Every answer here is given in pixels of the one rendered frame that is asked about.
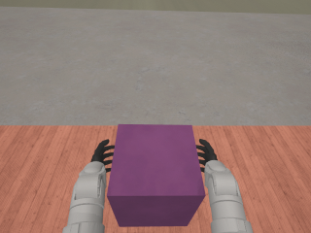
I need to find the robot right hand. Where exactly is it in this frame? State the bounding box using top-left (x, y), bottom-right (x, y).
top-left (196, 139), bottom-right (218, 173)

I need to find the robot left forearm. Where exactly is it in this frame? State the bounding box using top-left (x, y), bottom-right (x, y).
top-left (62, 161), bottom-right (107, 233)

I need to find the robot right forearm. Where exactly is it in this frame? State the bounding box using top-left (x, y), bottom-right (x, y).
top-left (204, 160), bottom-right (254, 233)

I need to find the carton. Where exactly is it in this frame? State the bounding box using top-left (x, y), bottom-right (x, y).
top-left (107, 124), bottom-right (206, 227)

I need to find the robot left hand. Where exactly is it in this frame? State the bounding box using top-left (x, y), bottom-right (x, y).
top-left (90, 139), bottom-right (115, 173)

